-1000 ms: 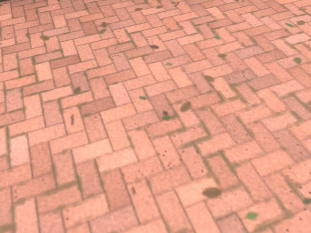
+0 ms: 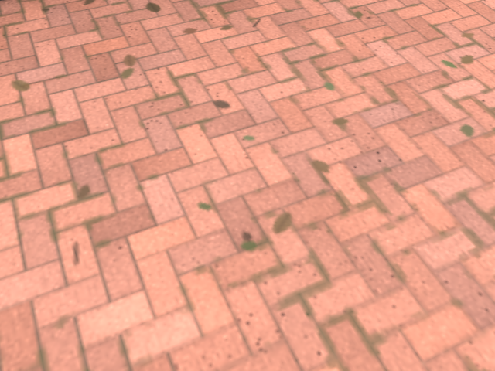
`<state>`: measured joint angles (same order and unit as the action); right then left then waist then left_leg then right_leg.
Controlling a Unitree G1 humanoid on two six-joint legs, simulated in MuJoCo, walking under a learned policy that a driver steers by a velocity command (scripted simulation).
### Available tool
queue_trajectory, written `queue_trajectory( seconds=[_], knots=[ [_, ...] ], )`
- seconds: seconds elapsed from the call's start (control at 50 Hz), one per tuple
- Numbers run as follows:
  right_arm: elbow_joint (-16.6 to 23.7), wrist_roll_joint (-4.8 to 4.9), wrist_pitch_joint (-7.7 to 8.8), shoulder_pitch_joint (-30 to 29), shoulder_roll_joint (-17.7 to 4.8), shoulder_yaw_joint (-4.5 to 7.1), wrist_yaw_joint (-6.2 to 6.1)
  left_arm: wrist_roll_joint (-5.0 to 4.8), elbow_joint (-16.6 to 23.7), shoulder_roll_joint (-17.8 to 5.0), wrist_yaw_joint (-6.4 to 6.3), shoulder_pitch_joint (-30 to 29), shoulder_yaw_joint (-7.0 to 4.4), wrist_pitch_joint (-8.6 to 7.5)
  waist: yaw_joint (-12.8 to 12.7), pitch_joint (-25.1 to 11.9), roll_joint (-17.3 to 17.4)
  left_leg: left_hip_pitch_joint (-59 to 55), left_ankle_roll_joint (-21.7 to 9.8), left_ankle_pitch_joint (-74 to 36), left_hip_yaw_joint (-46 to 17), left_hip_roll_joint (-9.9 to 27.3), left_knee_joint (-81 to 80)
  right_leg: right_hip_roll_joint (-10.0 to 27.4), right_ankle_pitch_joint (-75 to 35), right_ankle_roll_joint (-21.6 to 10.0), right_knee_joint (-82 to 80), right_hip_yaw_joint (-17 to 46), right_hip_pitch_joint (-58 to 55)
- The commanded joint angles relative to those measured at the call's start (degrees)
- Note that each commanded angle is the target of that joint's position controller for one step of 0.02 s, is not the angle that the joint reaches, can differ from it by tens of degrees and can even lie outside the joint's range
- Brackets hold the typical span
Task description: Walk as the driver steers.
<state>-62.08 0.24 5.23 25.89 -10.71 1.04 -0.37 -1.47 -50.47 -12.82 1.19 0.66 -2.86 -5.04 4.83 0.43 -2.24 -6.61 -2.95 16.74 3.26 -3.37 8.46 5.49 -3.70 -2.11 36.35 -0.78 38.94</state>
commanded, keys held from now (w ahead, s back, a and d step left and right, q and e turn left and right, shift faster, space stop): w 1.00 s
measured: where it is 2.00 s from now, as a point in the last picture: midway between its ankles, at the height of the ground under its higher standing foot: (223, 187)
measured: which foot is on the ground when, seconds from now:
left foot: down 0.00-0.14, up 0.16-0.66, down 0.68-1.00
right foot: up 0.00-0.10, down 0.12-0.68, up 0.70-1.00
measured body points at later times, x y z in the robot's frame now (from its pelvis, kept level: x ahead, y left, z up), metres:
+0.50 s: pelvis +0.29 -0.04 +0.01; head +0.30 -0.04 +0.46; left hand +0.27 +0.21 -0.13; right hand +0.46 -0.29 -0.10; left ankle +0.48 +0.14 -0.67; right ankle +0.24 -0.13 -0.74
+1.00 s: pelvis +0.57 +0.03 +0.01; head +0.58 +0.05 +0.46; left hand +0.72 +0.30 -0.11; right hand +0.57 -0.23 -0.13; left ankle +0.54 +0.11 -0.74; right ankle +0.71 -0.15 -0.66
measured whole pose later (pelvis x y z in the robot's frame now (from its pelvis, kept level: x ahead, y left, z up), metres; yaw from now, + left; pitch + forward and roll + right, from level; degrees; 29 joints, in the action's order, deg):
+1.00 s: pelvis +0.57 +0.03 +0.01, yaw +0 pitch +2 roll +1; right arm -57.5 -0.2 5.6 20.2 -12.3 2.8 0.6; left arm -0.5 -52.3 -15.2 -0.5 6.8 -4.2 -4.3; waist 2.8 -0.6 -2.4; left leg 5.3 -4.1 9.5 3.7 -3.6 13.1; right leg 8.1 2.3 -1.4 50.3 2.3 40.4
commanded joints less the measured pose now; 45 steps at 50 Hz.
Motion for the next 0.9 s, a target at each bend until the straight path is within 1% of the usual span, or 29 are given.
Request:
queue_trajectory(
  seconds=[0.02,0.06,0.08,0.1,0.12,0.14,0.16,0.18,0.2,0.22,0.24,0.28,0.3,0.36,0.46,0.54,0.58,0.62,0.64,0.66,0.68,0.7,0.72,0.74,0.76,0.78,0.82,0.86,0.9],
  knots=[
    [0.80,0.43,-0.19,3.47,-9.22,1.98,-0.47,-0.29,6.08,-2.63,1.25,-9.73,0.15,-1.38,-0.61,8.27,5.79,1.32,-7.26,-24.06,-6.11,17.38,-0.61,-1.24,0.89,-1.48,-4.56,-0.77,3.02],
    [1.28,0.33,-0.55,2.14,-10.43,2.50,-0.56,-0.30,6.32,-4.20,1.80,-7.95,-0.35,-1.76,-2.97,5.83,6.98,-1.20,-6.34,-36.13,-5.27,18.14,4.01,-3.13,4.71,-3.24,-6.21,-1.88,-2.39],
    [1.58,0.16,-0.77,1.43,-11.32,2.81,-0.59,-0.24,5.65,-5.78,1.73,-4.55,-1.08,-1.80,-5.08,2.70,8.52,-1.98,-5.78,-46.79,-4.95,18.08,8.40,-5.11,6.66,-4.21,-5.82,-3.13,-8.26],
    [1.92,-0.12,-1.20,0.21,-11.63,2.92,-0.52,-0.27,3.56,-8.04,1.46,3.31,-2.29,-1.76,-9.37,-2.18,9.59,-1.02,-4.83,-55.83,-3.59,16.65,17.47,-7.31,7.42,-5.70,-6.02,-4.46,-18.32],
    [2.85,-0.40,-1.35,-1.22,-10.97,2.52,-0.37,-0.24,0.32,-10.87,0.92,14.54,-3.66,-1.51,-14.41,-8.60,9.38,7.35,-2.99,-53.15,-2.32,14.12,30.95,-5.49,6.26,-7.88,-5.32,-1.91,-34.83],
    [4.11,-0.79,-0.75,3.40,-5.75,1.01,0.25,1.45,-1.68,-16.38,0.36,24.49,-4.99,-1.25,-13.69,-19.05,-1.64,28.89,0.03,-28.88,-0.61,7.02,54.05,9.83,12.23,-15.15,-5.28,19.99,-58.82],
    [2.99,0.48,0.99,6.35,-1.73,-0.29,0.92,1.55,-2.43,-14.37,0.49,25.67,-4.09,-1.00,-11.84,-26.90,-11.39,41.43,1.17,13.33,-7.75,-1.13,69.61,18.79,20.85,-20.50,-17.27,45.26,-66.84],
    [4.64,2.05,2.40,0.56,-7.54,1.30,1.11,0.88,-2.16,-10.49,0.69,21.00,-2.83,-1.20,-11.96,-18.86,-8.03,47.26,-0.56,12.29,-12.15,2.75,74.43,15.97,23.36,-16.85,-19.89,40.75,-60.18],
    [6.83,2.97,2.95,-5.26,-9.69,1.76,0.91,0.75,-0.89,-7.85,0.62,15.04,-1.97,-1.32,-10.24,-10.66,-4.88,48.41,-1.39,7.56,-9.58,5.93,73.35,14.05,19.38,-14.35,-21.06,30.49,-49.89],
    [7.38,2.42,2.85,-7.72,-9.37,1.98,0.34,1.17,-0.37,-6.17,1.02,10.43,-1.29,-1.74,-7.73,-5.84,0.84,45.65,-1.38,2.68,-8.25,8.81,69.40,11.94,12.95,-13.03,-23.20,23.28,-39.49],
    [7.18,1.46,2.03,-7.32,-8.94,2.62,-0.17,1.65,-0.35,-4.44,1.30,8.26,-0.76,-2.22,-5.36,-4.04,1.04,41.78,-1.48,-0.01,-8.35,10.96,65.40,9.50,9.73,-11.70,-24.74,18.16,-33.08],
    [6.62,1.11,0.29,-4.20,-5.99,2.54,-0.43,1.84,-1.61,-3.85,1.61,8.57,-0.52,-2.32,-3.04,-2.34,-0.83,37.37,-1.23,-1.38,-8.09,12.27,61.49,7.18,8.99,-11.69,-27.77,13.46,-26.63],
    [6.83,1.09,-0.26,-4.38,-5.45,2.56,-0.54,1.75,-2.30,-4.60,1.39,9.64,-0.61,-2.36,-2.62,-1.16,-1.02,37.65,-0.78,-1.76,-7.51,12.58,59.71,6.79,7.99,-12.11,-28.92,11.70,-24.76],
    [9.69,0.32,-0.74,-11.58,-6.98,3.12,-0.84,1.89,-3.50,-7.55,-0.01,13.07,-1.16,-2.27,-3.52,1.84,-0.26,44.64,1.23,-9.25,-7.03,13.57,51.03,6.78,6.47,-12.62,-31.14,9.46,-25.37],
    [12.70,0.24,-0.03,-22.19,-5.86,2.82,-0.01,1.13,-4.61,-8.65,-1.31,18.36,-1.26,-1.47,-6.70,2.81,-0.44,45.83,2.09,-22.77,-4.70,11.22,32.91,4.93,4.57,-9.95,-31.07,5.04,-29.93],
    [14.80,0.87,0.26,-29.01,-5.66,2.22,1.12,0.58,-6.42,-9.23,-1.44,22.66,-1.52,-0.82,-9.04,4.41,-0.63,45.93,1.91,-22.12,-3.52,9.44,25.39,6.65,5.35,-9.56,-29.05,4.35,-36.13],
    [16.05,1.05,0.62,-31.02,-6.12,2.12,1.89,0.46,-7.13,-9.54,-1.60,23.62,-1.81,-0.25,-9.11,4.94,-0.89,46.56,0.89,-18.83,-3.81,9.10,23.05,8.58,4.36,-9.18,-26.79,4.82,-40.07],
    [16.44,1.14,1.04,-29.95,-7.37,2.41,2.47,0.34,-7.23,-10.31,-1.79,22.96,-2.24,0.30,-7.60,4.06,-1.79,43.49,-0.58,-14.36,-3.35,8.17,21.24,10.02,0.16,-8.24,-23.91,5.30,-42.52],
    [15.93,1.16,1.23,-27.27,-8.50,2.89,2.56,0.34,-6.98,-10.82,-1.84,21.84,-2.41,0.56,-5.80,2.42,-2.58,38.78,-1.44,-12.48,-2.21,6.81,20.59,9.91,-6.81,-7.57,-20.95,4.88,-42.79],
    [14.24,1.03,1.36,-21.29,-10.16,3.89,2.45,0.36,-6.62,-10.75,-1.85,20.34,-2.34,0.87,-2.30,-1.17,-2.66,30.17,-2.65,-12.13,-0.33,4.70,19.51,8.07,-16.64,-6.42,-13.95,3.03,-41.99],
    [10.94,0.85,1.38,-10.69,-13.33,5.48,2.04,0.75,-6.06,-9.04,-1.83,19.92,-1.67,1.04,1.97,-7.79,-1.26,15.34,-4.62,-13.17,-1.08,5.00,20.50,4.68,-18.77,-4.67,-1.38,0.49,-36.60],
    [9.10,-0.28,1.26,-1.11,-18.78,6.83,1.60,1.53,-4.77,-5.02,-1.61,23.61,-0.31,0.53,2.51,-17.14,8.21,-6.39,-10.91,-10.42,-20.03,18.96,20.71,-1.35,-1.20,-1.38,20.62,-2.82,-18.06],
    [8.34,-0.11,1.05,1.10,-18.88,6.48,2.04,1.21,-5.27,-0.38,-1.12,27.11,1.15,-0.94,0.84,-22.94,19.32,-17.06,-16.24,-1.40,-43.42,26.55,11.15,-9.45,36.11,0.28,34.32,2.89,-2.17],
    [8.64,0.40,1.24,-1.34,-14.02,5.07,2.07,-0.49,-4.73,-6.86,-0.90,22.26,-0.47,-2.03,1.59,-18.01,14.23,-13.69,-13.47,2.94,-41.04,24.57,9.13,-5.93,35.45,-1.10,40.44,8.04,4.17],
    [10.02,0.59,1.31,-7.07,-11.90,4.34,1.96,-1.23,-3.00,-8.90,-0.91,17.38,-0.92,-2.60,0.36,-10.69,11.17,-5.30,-11.17,-0.90,-32.52,23.09,8.20,-2.78,29.74,-2.10,40.01,6.09,6.36],
    [11.02,0.06,1.32,-11.81,-10.25,3.72,2.10,-0.62,-2.68,-8.78,-1.37,14.90,-1.12,-2.56,-1.47,-6.95,6.23,3.38,-10.12,-6.45,-26.26,21.01,6.54,-0.01,24.17,-2.13,37.24,4.87,3.62],
    [10.91,-0.92,1.53,-14.76,-7.48,2.90,2.50,0.24,-2.93,-6.75,-1.70,16.05,-1.56,-1.12,-5.01,-3.87,6.88,13.47,-9.19,-11.69,-18.83,17.48,2.93,3.02,18.87,-1.99,32.06,5.12,-2.91],
    [9.78,-0.66,1.69,-13.17,-8.07,3.03,2.32,0.27,-3.28,-4.77,-1.85,17.25,-1.49,0.09,-6.01,-2.48,6.96,16.42,-9.89,-14.62,-15.05,16.29,0.47,3.48,17.19,-1.34,28.93,4.34,-4.12],
    [8.90,-0.59,1.77,-11.09,-9.90,3.42,1.60,0.71,-1.97,-5.21,-2.03,13.79,-1.75,0.58,-5.76,-0.54,5.70,16.16,-10.40,-18.38,-12.92,16.30,-0.96,3.79,12.92,-0.16,24.18,4.05,-0.40]
  ],
)
Keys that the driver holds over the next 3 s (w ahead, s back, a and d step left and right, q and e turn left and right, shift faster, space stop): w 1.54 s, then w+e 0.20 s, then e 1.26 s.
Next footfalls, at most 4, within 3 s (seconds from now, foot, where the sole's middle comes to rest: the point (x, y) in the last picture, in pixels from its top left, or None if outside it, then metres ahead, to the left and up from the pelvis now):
0.12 right None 0.28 -0.13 -0.77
0.68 left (192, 341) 0.58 0.11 -0.77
1.26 right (265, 237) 0.91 -0.12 -0.77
1.80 left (190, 169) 1.21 0.12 -0.77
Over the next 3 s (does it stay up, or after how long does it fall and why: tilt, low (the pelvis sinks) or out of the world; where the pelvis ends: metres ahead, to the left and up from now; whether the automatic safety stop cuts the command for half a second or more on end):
stays up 1.18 -0.01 0.01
